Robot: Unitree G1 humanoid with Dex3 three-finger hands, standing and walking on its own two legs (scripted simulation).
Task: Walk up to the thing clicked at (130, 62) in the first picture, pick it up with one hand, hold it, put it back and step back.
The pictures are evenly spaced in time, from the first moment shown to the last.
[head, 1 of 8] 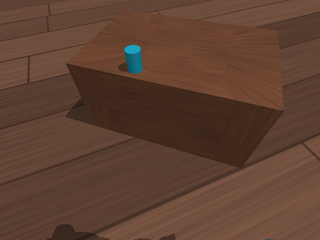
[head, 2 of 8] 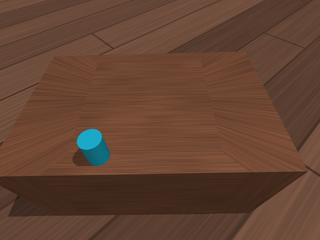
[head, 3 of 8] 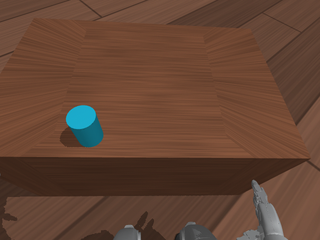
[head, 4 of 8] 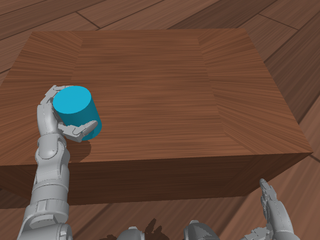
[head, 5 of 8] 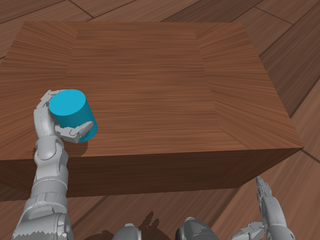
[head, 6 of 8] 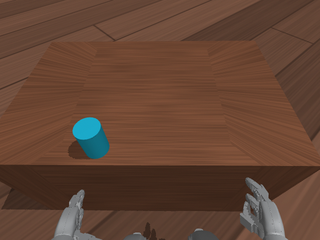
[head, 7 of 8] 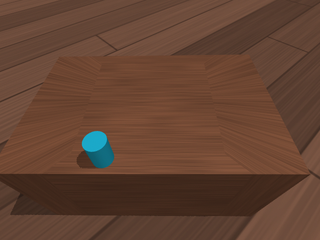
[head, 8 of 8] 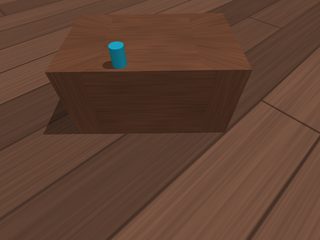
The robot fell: no
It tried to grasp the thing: yes
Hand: left
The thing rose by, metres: 0.23
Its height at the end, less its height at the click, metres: +0.00
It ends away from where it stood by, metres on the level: 0.01
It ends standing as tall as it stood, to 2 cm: yes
